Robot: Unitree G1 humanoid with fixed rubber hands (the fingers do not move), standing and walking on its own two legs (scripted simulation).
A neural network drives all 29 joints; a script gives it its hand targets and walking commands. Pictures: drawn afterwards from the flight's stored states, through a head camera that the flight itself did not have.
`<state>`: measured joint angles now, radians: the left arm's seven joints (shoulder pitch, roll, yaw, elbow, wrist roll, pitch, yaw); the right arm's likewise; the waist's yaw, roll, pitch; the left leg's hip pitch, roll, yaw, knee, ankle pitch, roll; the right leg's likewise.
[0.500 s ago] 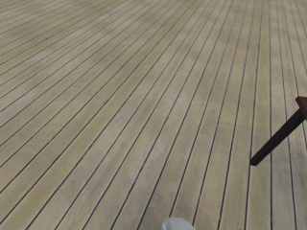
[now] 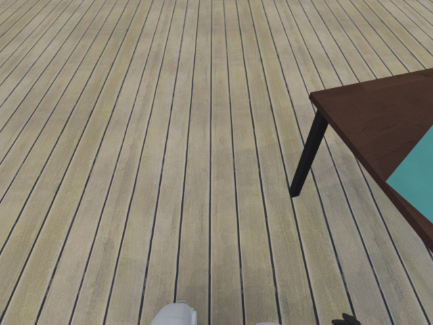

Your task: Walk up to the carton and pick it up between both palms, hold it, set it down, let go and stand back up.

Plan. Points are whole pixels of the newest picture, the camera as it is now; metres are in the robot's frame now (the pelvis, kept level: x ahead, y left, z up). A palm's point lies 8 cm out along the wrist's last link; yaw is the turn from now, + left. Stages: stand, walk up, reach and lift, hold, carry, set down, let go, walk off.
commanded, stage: walk up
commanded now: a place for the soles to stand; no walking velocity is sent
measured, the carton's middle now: out of the picture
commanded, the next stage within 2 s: none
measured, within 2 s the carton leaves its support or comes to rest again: neither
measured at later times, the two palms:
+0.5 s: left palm (181, 208) +0.37 +0.11 -0.08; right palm out of the picture +0.05 -0.36 -0.15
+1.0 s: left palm (219, 171) +0.52 +0.02 -0.13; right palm (428, 278) +0.23 -0.41 -0.10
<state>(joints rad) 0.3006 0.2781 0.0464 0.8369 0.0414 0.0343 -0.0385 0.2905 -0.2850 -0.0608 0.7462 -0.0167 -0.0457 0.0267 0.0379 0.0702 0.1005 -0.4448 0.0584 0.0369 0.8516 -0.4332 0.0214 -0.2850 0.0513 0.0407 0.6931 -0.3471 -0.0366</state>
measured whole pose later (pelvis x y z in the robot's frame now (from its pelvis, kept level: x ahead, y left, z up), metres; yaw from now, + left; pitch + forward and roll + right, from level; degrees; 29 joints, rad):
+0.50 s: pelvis +0.15 -0.09 -0.01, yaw -27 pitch -3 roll +1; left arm 0.24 0.29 0.04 0.71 0.03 -0.02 -0.02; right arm 0.36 -0.34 -0.07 0.77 -0.04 0.02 0.03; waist -0.02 0.09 0.12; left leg -0.33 0.15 0.05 1.18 -0.52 0.02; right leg -0.43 -0.02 -0.08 0.80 -0.33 -0.07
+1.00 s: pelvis +0.30 -0.14 -0.01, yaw -46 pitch -4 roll +1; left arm 0.35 0.28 0.04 0.72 0.04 0.05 0.01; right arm 0.19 -0.21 -0.01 0.61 -0.03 0.00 -0.01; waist 0.02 -0.04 0.15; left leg -0.38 0.08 0.14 0.73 -0.28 0.02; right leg -0.46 0.03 0.03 1.27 -0.56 0.04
